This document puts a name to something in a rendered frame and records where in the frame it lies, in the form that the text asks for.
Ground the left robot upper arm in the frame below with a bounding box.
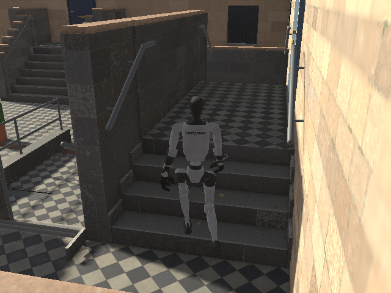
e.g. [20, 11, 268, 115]
[168, 123, 183, 157]

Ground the robot torso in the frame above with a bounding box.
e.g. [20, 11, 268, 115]
[182, 120, 210, 183]

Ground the right robot hand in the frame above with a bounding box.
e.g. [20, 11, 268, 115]
[210, 162, 224, 173]

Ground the robot left forearm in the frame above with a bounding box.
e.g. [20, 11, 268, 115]
[161, 148, 174, 177]

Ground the right robot upper arm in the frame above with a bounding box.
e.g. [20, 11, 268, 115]
[209, 123, 222, 156]

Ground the robot right forearm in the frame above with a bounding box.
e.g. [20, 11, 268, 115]
[216, 148, 224, 166]

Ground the left robot shin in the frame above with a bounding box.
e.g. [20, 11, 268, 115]
[178, 186, 190, 226]

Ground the left robot hand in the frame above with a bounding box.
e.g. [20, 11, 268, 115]
[160, 175, 175, 192]

